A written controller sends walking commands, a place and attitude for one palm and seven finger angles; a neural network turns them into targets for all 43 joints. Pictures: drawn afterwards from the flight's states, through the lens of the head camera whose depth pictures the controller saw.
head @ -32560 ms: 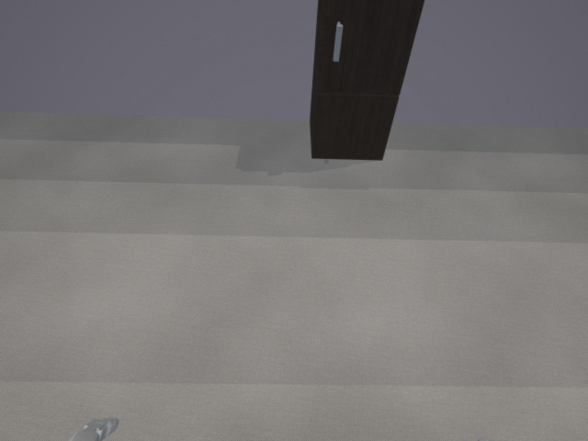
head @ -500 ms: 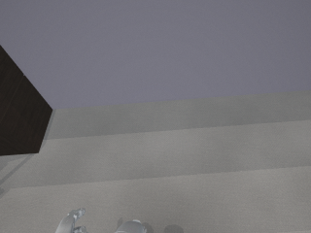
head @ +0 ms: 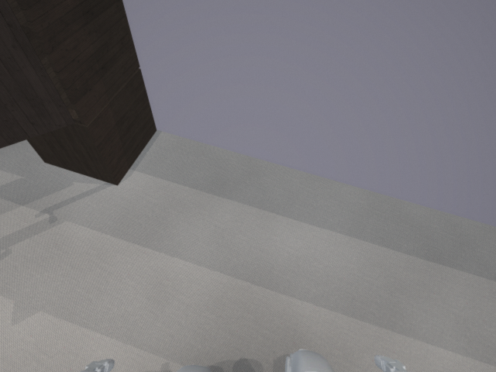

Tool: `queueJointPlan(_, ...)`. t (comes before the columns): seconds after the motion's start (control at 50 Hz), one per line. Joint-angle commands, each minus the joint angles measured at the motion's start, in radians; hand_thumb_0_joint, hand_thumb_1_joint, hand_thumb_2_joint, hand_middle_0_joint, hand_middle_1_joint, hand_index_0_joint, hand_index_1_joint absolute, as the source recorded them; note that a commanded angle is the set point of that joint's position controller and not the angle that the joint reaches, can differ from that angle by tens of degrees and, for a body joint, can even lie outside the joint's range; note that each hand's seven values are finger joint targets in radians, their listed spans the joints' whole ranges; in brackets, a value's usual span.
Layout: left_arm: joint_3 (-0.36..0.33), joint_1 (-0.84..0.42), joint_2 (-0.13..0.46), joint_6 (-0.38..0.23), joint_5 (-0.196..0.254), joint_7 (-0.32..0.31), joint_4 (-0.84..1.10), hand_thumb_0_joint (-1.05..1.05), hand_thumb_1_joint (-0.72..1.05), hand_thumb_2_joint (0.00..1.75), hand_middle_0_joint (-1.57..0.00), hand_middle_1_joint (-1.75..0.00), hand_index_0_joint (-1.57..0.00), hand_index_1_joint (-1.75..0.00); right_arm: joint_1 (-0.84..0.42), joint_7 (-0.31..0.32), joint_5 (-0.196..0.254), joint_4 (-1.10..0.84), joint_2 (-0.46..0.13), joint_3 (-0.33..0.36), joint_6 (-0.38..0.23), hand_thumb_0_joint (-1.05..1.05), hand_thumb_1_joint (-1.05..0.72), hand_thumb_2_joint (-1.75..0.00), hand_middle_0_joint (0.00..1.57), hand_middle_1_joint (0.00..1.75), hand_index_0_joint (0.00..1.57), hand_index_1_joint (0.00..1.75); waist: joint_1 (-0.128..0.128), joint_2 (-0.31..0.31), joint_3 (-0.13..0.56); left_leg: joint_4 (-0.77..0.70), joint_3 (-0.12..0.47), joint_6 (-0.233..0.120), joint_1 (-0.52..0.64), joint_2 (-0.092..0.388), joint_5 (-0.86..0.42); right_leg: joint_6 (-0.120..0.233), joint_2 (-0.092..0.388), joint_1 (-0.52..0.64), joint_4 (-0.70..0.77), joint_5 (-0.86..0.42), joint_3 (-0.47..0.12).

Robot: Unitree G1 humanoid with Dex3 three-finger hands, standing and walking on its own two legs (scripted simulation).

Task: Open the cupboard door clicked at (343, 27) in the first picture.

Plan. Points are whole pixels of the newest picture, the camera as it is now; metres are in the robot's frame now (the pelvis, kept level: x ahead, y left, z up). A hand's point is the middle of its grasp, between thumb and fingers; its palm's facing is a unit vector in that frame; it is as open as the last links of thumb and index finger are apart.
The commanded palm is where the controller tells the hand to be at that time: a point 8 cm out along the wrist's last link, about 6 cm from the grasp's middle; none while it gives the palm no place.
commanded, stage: turn to face it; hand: left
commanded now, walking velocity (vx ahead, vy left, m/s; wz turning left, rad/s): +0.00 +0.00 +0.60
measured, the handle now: out of the picture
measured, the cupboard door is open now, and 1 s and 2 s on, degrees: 51 51 51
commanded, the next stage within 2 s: take the last steps up to it in 1.04 s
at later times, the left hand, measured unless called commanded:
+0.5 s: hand out of the picture +0.04 +0.14 -0.15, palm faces +0.32 -0.92 -0.24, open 7.4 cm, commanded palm none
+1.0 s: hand out of the picture +0.01 +0.16 -0.16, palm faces +0.54 -0.79 -0.29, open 7.4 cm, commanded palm none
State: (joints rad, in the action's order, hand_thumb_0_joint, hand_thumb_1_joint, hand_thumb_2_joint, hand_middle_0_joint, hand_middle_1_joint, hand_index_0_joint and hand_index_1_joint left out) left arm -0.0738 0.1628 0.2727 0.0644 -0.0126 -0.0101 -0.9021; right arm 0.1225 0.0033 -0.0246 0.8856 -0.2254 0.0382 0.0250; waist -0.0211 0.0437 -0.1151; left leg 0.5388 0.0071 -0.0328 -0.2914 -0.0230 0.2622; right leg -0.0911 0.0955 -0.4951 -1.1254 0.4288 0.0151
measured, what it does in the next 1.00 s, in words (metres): steps on the spot, turning left: right foot, then left foot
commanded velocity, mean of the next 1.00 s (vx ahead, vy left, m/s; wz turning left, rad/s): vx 0.00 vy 0.00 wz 0.48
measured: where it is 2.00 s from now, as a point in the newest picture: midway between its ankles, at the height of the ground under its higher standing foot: outside the picture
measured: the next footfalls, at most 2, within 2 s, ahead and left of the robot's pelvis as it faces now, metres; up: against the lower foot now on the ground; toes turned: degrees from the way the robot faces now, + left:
right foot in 0.22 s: +0.06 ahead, -0.17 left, +0.00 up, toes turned +6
left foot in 0.62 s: +0.02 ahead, +0.07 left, +0.00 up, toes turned +28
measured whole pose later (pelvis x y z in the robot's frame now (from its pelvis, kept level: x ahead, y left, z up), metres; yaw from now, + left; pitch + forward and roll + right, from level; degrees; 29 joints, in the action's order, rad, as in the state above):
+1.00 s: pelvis +0.05 -0.08 -0.01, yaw +32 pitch +1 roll +1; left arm -0.05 0.17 0.24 0.02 -0.01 -0.01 -0.90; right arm 0.17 0.00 -0.02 0.93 -0.21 0.04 0.05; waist -0.01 -0.01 -0.08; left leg 0.60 0.06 0.02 -0.32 -0.01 0.29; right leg -0.04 0.04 -0.28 -0.60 0.33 0.05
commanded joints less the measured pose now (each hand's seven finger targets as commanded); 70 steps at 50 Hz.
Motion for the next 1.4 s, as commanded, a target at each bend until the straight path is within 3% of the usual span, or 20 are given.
queueJointPlan(0.0,-0.015,-0.016,0.065,-0.024,-0.003,0.003,0.088,0.00,0.90,0.90,-0.20,-0.30,-0.20,-0.30,0.054,0.014,0.001,-0.042,-0.220,0.062,-0.013,0.00,-0.90,-0.90,0.20,0.30,0.20,0.30,0.034,-0.174,0.148,-0.204,0.263,-0.130,0.119,0.241,-0.311,0.000,-0.012,-0.013,0.101,-0.028,-0.018)
queueJointPlan(0.1,-0.008,-0.041,0.055,-0.035,0.003,0.001,0.114,0.00,0.90,0.90,-0.20,-0.30,-0.20,-0.30,0.051,0.009,-0.004,-0.040,-0.228,0.077,-0.001,0.00,-0.90,-0.90,0.20,0.30,0.20,0.30,0.040,-0.213,0.158,-0.159,0.321,-0.121,0.074,0.215,-0.314,0.014,-0.072,0.125,0.356,-0.004,0.011)
queueJointPlan(0.16,-0.019,0.074,0.080,-0.053,0.007,-0.004,0.090,0.00,0.90,0.90,-0.20,-0.30,-0.20,-0.30,-0.004,0.008,0.009,-0.060,-0.209,0.080,0.005,0.00,-0.90,-0.90,0.20,0.30,0.20,0.30,-0.024,-0.177,0.190,-0.046,0.308,-0.060,-0.068,0.150,-0.252,0.022,-0.077,0.388,0.664,-0.188,0.013)
queueJointPlan(0.2,-0.046,0.122,0.233,-0.069,-0.017,-0.020,0.088,0.00,0.90,0.90,-0.20,-0.30,-0.20,-0.30,0.002,-0.001,0.021,-0.098,-0.098,0.065,0.003,0.00,-0.90,-0.90,0.20,0.30,0.20,0.30,-0.051,0.292,0.187,0.375,0.038,0.080,-0.335,-0.076,0.347,0.190,0.370,0.515,0.881,-0.279,-0.423)
queueJointPlan(0.22,-0.038,0.103,0.222,-0.064,-0.010,-0.026,0.097,0.00,0.90,0.90,-0.20,-0.30,-0.20,-0.30,0.000,-0.005,0.013,-0.093,-0.146,0.077,0.012,0.00,-0.90,-0.90,0.20,0.30,0.20,0.30,-0.039,0.208,0.171,0.573,0.076,0.069,-0.284,-0.007,0.372,0.256,0.423,0.377,0.871,-0.324,-0.381)
queueJointPlan(0.3,-0.003,-0.017,0.092,-0.068,-0.001,-0.022,0.121,0.00,0.90,0.90,-0.20,-0.30,-0.20,-0.30,0.030,-0.025,0.006,-0.038,-0.108,0.067,0.035,0.00,-0.90,-0.90,0.20,0.30,0.20,0.30,0.039,0.201,0.098,0.687,0.015,0.099,-0.301,0.046,0.171,0.204,0.216,0.346,0.793,-0.542,-0.049)
queueJointPlan(0.48,-0.032,0.119,0.151,-0.072,-0.015,-0.021,0.064,0.00,0.90,0.90,-0.20,-0.30,-0.20,-0.30,-0.063,-0.033,0.016,-0.061,-0.063,0.037,0.019,0.00,-0.90,-0.90,0.20,0.30,0.20,0.30,-0.027,0.156,0.142,0.219,-0.111,0.090,-0.155,0.034,0.195,0.206,0.276,0.481,0.679,-0.772,0.052)
queueJointPlan(0.54,-0.037,0.094,0.153,-0.068,-0.006,-0.013,0.059,0.00,0.90,0.90,-0.20,-0.30,-0.20,-0.30,0.022,-0.027,0.012,-0.045,-0.089,0.042,0.008,0.00,-0.90,-0.90,0.20,0.30,0.20,0.30,0.028,0.128,0.174,-0.004,-0.124,0.064,0.038,0.015,0.020,0.141,0.252,0.393,0.548,-0.714,0.119)
queueJointPlan(0.56,-0.033,0.074,0.137,-0.064,0.002,-0.010,0.067,0.00,0.90,0.90,-0.20,-0.30,-0.20,-0.30,0.099,-0.025,0.008,-0.025,-0.137,0.054,0.001,0.00,-0.90,-0.90,0.20,0.30,0.20,0.30,0.077,0.013,0.215,-0.100,-0.058,0.037,0.208,0.067,-0.152,0.092,0.225,0.270,0.405,-0.585,0.157)
queueJointPlan(0.58,-0.018,0.055,0.064,-0.057,0.010,-0.002,0.103,0.00,0.90,0.90,-0.20,-0.30,-0.20,-0.30,0.176,-0.017,-0.003,-0.015,-0.258,0.086,-0.007,0.00,-0.90,-0.90,0.20,0.30,0.20,0.30,0.116,-0.312,0.240,-0.143,0.339,-0.101,0.360,0.353,-0.494,0.008,0.065,-0.025,0.161,0.041,0.187)
queueJointPlan(0.6,-0.003,-0.012,0.052,-0.045,0.003,-0.008,0.132,0.00,0.90,0.90,-0.20,-0.30,-0.20,-0.30,0.225,-0.004,0.003,0.003,-0.299,0.091,0.001,0.00,-0.90,-0.90,0.20,0.30,0.20,0.30,0.131,-0.315,0.242,-0.152,0.433,-0.214,0.338,0.453,-0.709,0.009,0.023,-0.107,0.025,0.269,0.065)
queueJointPlan(0.62,-0.003,-0.045,0.070,-0.038,0.001,-0.011,0.139,0.00,0.90,0.90,-0.20,-0.30,-0.20,-0.30,0.214,0.002,-0.001,0.001,-0.285,0.083,0.003,0.00,-0.90,-0.90,0.20,0.30,0.20,0.30,0.123,-0.185,0.199,-0.154,0.374,-0.229,0.264,0.453,-0.565,0.022,0.047,-0.092,-0.021,0.219,0.007)
queueJointPlan(0.7,-0.013,0.007,0.065,-0.024,-0.006,-0.001,0.068,0.00,0.90,0.90,-0.20,-0.30,-0.20,-0.30,0.046,0.021,-0.003,-0.040,-0.197,0.051,-0.011,0.00,-0.90,-0.90,0.20,0.30,0.20,0.30,0.040,-0.226,0.129,-0.197,0.243,-0.141,0.109,0.283,-0.392,0.018,0.021,-0.047,-0.016,0.023,-0.021)
queueJointPlan(0.84,0.003,-0.002,0.033,-0.031,0.000,0.003,0.063,0.00,0.90,0.90,-0.20,-0.30,-0.20,-0.30,0.060,0.018,-0.005,-0.023,-0.197,0.053,-0.008,0.00,-0.90,-0.90,0.20,0.30,0.20,0.30,0.044,-0.184,0.166,-0.169,0.217,-0.133,0.119,0.248,-0.391,0.020,-0.042,0.094,0.273,0.026,0.030)
queueJointPlan(0.92,-0.003,0.101,0.042,-0.048,0.002,0.001,0.031,0.00,0.90,0.90,-0.20,-0.30,-0.20,-0.30,0.012,0.013,0.005,-0.024,-0.186,0.056,0.001,0.00,-0.90,-0.90,0.20,0.30,0.20,0.30,-0.009,-0.187,0.168,-0.084,0.204,-0.079,0.003,0.195,-0.313,0.028,-0.080,0.323,0.580,-0.169,0.059)
queueJointPlan(0.94,-0.011,0.138,0.069,-0.058,0.000,-0.004,0.022,0.00,0.90,0.90,-0.20,-0.30,-0.20,-0.30,0.008,0.011,0.011,-0.028,-0.155,0.053,0.001,0.00,-0.90,-0.90,0.20,0.30,0.20,0.30,-0.026,-0.107,0.175,-0.016,0.174,-0.035,-0.064,0.143,-0.194,0.041,-0.031,0.421,0.710,-0.240,0.011)
queueJointPlan(0.98,-0.031,0.156,0.206,-0.070,-0.017,-0.015,0.029,0.00,0.90,0.90,-0.20,-0.30,-0.20,-0.30,-0.008,0.003,0.020,-0.064,-0.088,0.044,0.009,0.00,-0.90,-0.90,0.20,0.30,0.20,0.30,-0.044,0.263,0.148,0.409,0.023,0.057,-0.226,-0.026,0.371,0.236,0.381,0.380,0.872,-0.378,-0.389)
queueJointPlan(1.1,0.000,0.079,0.075,-0.081,-0.007,-0.019,0.037,0.00,0.90,0.90,-0.20,-0.30,-0.20,-0.30,0.015,-0.010,0.012,0.015,-0.063,0.041,0.026,0.00,-0.90,-0.90,0.20,0.30,0.20,0.30,0.011,0.145,0.096,0.568,0.008,0.082,-0.231,0.029,0.181,0.215,0.194,0.367,0.788,-0.637,-0.067)
queueJointPlan(1.28,-0.030,0.228,0.119,-0.106,-0.020,-0.007,-0.064,0.00,0.90,0.90,-0.20,-0.30,-0.20,-0.30,-0.075,-0.029,0.010,0.000,-0.036,0.021,-0.011,0.00,-0.90,-0.90,0.20,0.30,0.20,0.30,-0.067,0.124,0.106,0.205,-0.061,0.070,-0.211,0.048,0.211,0.249,0.304,0.532,0.831,-0.391,-0.129)
queueJointPlan(1.38,-0.034,0.117,0.122,-0.097,-0.009,0.010,-0.067,0.00,0.90,0.90,-0.20,-0.30,-0.20,-0.30,0.104,-0.024,0.008,0.056,-0.057,0.021,-0.031,0.00,-0.90,-0.90,0.20,0.30,0.20,0.30,0.049,0.065,0.094,-0.112,-0.133,0.036,0.208,0.002,0.024,0.147,0.207,0.216,0.700,-0.165,0.032)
